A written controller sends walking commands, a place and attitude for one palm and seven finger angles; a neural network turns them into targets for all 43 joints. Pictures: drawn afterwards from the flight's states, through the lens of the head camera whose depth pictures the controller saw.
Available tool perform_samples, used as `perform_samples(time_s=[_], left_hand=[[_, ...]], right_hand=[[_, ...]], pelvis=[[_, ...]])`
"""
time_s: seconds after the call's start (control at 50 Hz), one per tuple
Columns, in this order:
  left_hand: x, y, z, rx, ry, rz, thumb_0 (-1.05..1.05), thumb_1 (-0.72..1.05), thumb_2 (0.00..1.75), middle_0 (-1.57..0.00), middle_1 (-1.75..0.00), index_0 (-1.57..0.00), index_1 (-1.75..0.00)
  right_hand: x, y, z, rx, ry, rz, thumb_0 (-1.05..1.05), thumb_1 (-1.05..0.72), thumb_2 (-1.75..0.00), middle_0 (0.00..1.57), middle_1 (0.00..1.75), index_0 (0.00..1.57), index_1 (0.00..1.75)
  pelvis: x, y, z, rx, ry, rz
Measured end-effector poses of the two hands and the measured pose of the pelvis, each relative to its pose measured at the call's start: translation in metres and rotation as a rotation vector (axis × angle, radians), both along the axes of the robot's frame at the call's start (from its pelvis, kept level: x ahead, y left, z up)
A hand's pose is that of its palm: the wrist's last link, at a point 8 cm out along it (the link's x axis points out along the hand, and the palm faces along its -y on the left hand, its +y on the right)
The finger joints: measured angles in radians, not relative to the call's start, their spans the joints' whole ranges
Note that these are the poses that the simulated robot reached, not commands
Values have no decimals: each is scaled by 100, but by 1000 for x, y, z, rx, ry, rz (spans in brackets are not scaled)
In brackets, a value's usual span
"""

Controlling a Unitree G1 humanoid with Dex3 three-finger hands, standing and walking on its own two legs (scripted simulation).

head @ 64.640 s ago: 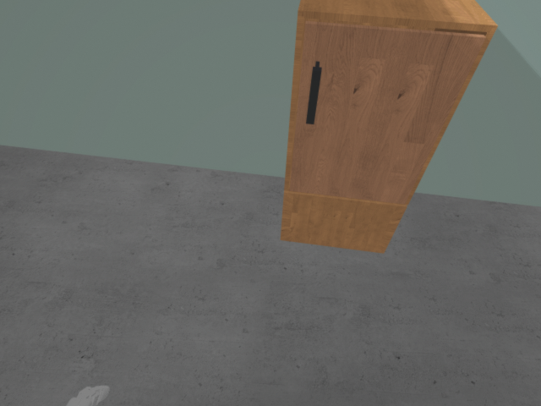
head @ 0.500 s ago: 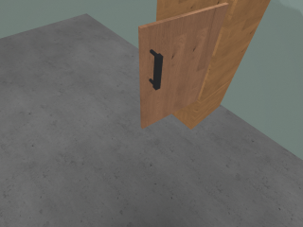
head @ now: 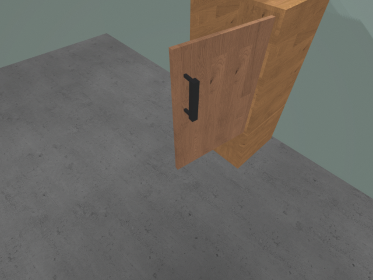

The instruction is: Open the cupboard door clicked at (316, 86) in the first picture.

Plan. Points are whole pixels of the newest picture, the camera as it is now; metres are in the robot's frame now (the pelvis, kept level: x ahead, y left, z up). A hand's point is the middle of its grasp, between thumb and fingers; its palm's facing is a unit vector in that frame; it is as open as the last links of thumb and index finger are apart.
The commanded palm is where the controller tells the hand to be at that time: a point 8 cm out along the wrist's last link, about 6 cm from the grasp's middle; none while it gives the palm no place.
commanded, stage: let the arm hang, fingers relaxed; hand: left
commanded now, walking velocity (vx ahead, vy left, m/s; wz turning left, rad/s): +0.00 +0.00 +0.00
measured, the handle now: (190, 98) +0.66 +0.03 +0.00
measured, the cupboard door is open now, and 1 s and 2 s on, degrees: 82 82 82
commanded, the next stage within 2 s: look to check the result in 0.16 s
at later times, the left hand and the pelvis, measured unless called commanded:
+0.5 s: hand out of the picture +0.01 +0.17 -0.17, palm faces +0.05 -0.98 -0.18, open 7.4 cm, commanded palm none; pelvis +0.02 +0.01 +0.00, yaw +0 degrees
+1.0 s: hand out of the picture +0.03 +0.17 -0.17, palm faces +0.04 -0.98 -0.19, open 7.4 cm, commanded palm none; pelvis +0.03 +0.00 +0.00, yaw +0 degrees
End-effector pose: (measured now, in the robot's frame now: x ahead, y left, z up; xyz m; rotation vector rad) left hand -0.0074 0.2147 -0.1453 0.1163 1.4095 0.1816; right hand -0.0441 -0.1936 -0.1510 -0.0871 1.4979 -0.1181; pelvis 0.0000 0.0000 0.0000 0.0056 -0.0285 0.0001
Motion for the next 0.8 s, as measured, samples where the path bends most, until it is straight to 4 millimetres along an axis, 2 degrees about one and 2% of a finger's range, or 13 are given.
perform_samples(time_s=[0.28, 0.8], left_hand=[[-4, -2, 0, -20, 38, 9, 1, 91, 90, -20, -30, -20, -29], [31, 9, 4, 7, 4, -14, 1, 91, 90, -20, -30, -20, -29]], right_hand=[[30, -4, 1, -25, -40, 18, 0, -91, -90, 20, 30, 20, 30], [52, -12, 3, -38, -34, 29, 1, -91, -90, 20, 30, 20, 30]], pelvis=[[10, 6, 1, -1, 4, -2], [29, 4, 3, -4, 5, 1]])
